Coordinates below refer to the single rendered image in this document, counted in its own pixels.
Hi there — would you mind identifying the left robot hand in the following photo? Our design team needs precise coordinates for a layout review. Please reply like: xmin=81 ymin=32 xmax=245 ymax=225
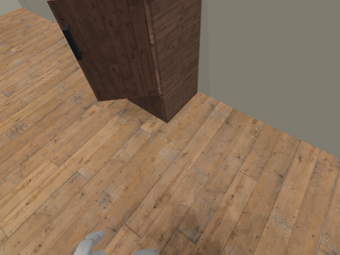
xmin=73 ymin=231 xmax=106 ymax=255

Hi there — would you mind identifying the handle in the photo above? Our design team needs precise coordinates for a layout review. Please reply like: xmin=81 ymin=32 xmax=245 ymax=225
xmin=62 ymin=23 xmax=83 ymax=60

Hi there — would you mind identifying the cupboard door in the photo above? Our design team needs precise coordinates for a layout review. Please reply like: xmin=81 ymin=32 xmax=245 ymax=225
xmin=47 ymin=0 xmax=159 ymax=101

